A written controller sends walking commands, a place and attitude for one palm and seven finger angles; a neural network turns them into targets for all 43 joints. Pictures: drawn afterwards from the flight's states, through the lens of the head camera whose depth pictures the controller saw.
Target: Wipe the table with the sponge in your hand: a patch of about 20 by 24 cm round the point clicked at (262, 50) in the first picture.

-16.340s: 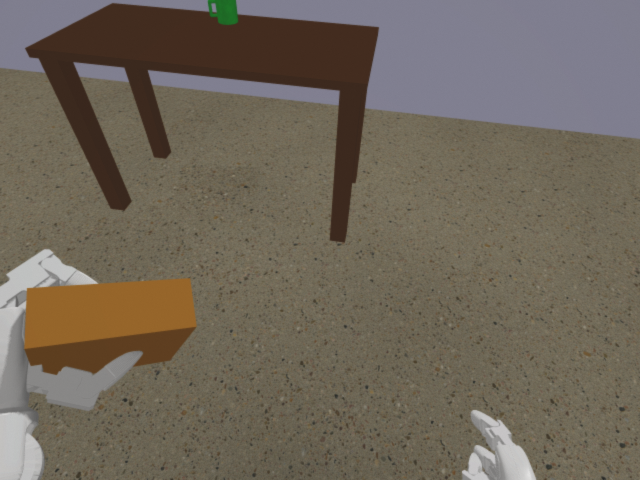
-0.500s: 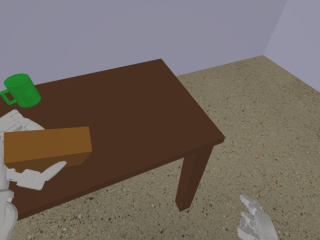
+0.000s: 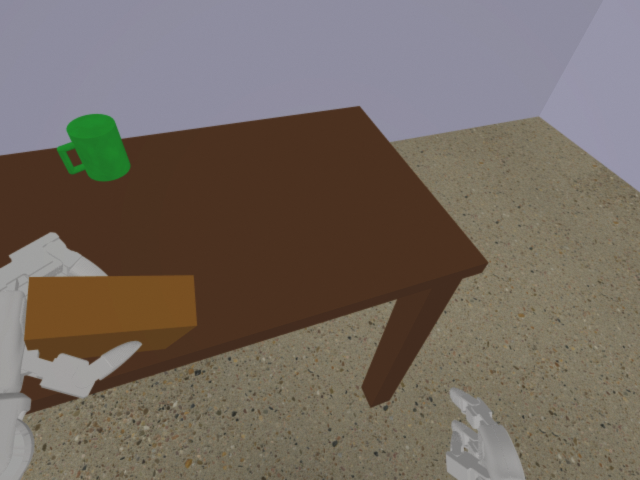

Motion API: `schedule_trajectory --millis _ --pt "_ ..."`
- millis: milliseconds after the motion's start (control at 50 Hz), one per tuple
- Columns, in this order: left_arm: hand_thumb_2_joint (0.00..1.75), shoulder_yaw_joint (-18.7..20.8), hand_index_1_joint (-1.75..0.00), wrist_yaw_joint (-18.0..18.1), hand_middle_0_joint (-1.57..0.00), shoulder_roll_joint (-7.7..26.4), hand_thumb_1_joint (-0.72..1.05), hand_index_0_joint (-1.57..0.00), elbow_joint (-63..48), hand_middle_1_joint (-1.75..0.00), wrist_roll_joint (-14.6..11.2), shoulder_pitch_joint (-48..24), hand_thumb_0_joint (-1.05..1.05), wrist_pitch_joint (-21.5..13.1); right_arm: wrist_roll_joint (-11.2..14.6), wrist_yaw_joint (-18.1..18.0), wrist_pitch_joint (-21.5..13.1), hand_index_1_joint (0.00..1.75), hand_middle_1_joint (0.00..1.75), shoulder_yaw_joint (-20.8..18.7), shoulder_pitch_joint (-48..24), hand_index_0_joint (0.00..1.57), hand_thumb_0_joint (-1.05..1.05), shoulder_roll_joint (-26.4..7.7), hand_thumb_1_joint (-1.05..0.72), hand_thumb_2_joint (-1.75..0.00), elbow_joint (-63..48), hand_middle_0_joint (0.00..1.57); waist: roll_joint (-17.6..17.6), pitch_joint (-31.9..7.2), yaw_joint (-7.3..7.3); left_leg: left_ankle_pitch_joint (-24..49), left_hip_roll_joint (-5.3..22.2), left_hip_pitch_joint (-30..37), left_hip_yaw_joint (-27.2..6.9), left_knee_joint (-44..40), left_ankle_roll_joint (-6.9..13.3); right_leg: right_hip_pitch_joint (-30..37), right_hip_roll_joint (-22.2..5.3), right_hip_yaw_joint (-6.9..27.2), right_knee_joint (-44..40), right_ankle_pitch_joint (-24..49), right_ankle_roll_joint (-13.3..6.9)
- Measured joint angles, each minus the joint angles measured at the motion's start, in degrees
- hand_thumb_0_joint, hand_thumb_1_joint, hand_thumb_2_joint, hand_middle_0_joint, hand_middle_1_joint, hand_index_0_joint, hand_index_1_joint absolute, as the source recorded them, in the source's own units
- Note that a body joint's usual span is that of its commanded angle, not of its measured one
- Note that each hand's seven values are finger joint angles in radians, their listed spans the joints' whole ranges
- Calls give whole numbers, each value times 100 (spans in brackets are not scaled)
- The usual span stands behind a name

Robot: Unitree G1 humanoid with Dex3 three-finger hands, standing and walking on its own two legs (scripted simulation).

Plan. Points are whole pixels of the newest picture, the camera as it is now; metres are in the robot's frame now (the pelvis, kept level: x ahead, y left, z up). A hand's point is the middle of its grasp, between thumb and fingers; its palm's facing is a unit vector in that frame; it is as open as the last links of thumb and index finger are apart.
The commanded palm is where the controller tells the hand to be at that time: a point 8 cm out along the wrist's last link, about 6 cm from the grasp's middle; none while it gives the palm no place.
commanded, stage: come to a stop and stand still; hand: left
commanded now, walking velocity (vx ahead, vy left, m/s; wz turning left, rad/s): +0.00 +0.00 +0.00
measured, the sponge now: (134, 318) +0.23 +0.22 +0.13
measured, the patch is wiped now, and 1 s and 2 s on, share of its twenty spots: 0.00 0.00 0.00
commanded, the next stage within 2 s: look again from close up in 0.36 s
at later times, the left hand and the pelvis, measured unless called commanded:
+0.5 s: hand (55, 313) +0.22 +0.28 +0.14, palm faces +0.40 -0.85 -0.35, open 9.1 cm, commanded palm +0.15 +0.31 +0.18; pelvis -0.02 +0.03 -0.01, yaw -2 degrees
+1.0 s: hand (83, 294) +0.23 +0.26 +0.16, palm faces +0.36 -0.85 -0.37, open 9.1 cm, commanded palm +0.18 +0.30 +0.18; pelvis +0.01 +0.02 +0.00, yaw +0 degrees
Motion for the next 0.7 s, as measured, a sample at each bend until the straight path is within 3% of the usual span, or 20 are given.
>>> schedule_trajectory --millis 60,100,160,220,280,320,340,400,460,520,580,700 --pt "101 11 -134 19 -84 -9 -41 -85 68 -134 11 -37 -1 138 14 -78 11 30 30 -22 -19 21 2 -14 -90 -90 4 20 -88 59 37 163 -23 74 26 -39 189 -27 -5 30 195 -163 -26" --pt "101 27 -134 45 -84 -34 -41 -85 60 -134 49 -167 -1 223 13 -112 -4 30 30 -46 -14 21 2 -30 -90 -90 -15 20 -164 99 75 185 -79 139 40 -181 207 -136 -15 63 482 -532 -123" --pt "101 31 -134 101 -84 -79 -41 -85 -109 -134 63 -335 -1 287 -9 -106 -42 30 30 -108 -3 21 2 -60 -90 -90 -94 20 -179 169 99 254 -123 222 68 -462 49 -220 32 -34 679 -771 -231" --pt "102 69 -134 116 -84 -24 -41 -85 -366 -134 59 -320 -1 227 -22 -69 -45 30 30 -148 -4 21 2 -96 -90 -90 -177 20 -139 204 52 176 -159 191 161 -534 -124 -58 83 -145 185 -439 -314" --pt "102 113 -134 69 -84 68 -41 -85 -545 -134 19 -173 -1 139 2 -35 99 30 30 -169 -34 21 2 -182 -90 -90 -160 20 28 196 -18 -856 -119 -287 61 581 -256 -53 91 -237 54 148 -260" --pt "102 196 -134 54 -84 76 -41 -85 -645 -134 -48 85 -1 141 61 0 231 30 30 -151 -38 21 2 -165 -90 -90 -31 20 -20 53 86 -1165 -113 -523 -217 1653 -309 -195 108 -71 248 0 -238" --pt "102 237 -134 65 -84 62 -41 -85 -658 -134 -75 196 -1 154 90 7 275 30 30 -140 -13 21 2 -126 -90 -90 28 20 -109 -40 117 -1197 -85 -469 -317 1805 -315 -285 89 35 379 -88 -218" --pt "102 226 -134 139 -84 -20 -41 -85 -448 -134 -70 137 -1 182 103 -68 227 30 30 -127 128 21 2 -153 -90 -90 50 20 -172 -197 21 -931 94 125 -594 901 -254 -582 40 96 991 -437 -83" --pt "102 144 -134 212 -84 -104 -41 -85 25 -134 19 -326 -1 285 80 -152 166 30 30 -169 43 20 2 -86 -90 -90 174 20 -357 56 14 -847 -158 191 -441 930 -25 -753 -145 262 1423 -696 -85" --pt "102 149 -134 166 -84 -78 -41 -85 50 -134 33 -329 -1 392 42 -134 82 30 30 -98 42 20 2 4 -90 -90 150 20 -341 195 -131 -750 -183 280 -423 762 9 -671 -141 322 1217 -449 -62" --pt "102 137 -134 105 -84 34 -41 -85 -307 -134 47 -89 -1 241 65 -79 0 30 30 -41 141 20 2 59 -90 -90 93 20 -182 258 -236 -682 -43 270 -553 665 -32 -481 -12 207 703 -138 -15" --pt "102 312 -134 95 -84 239 -41 -85 -653 -134 -43 429 -1 -160 69 -87 16 30 30 -66 327 21 2 16 -90 -90 122 20 -110 82 -185 -709 39 208 -592 602 -72 -436 68 183 396 -48 -71"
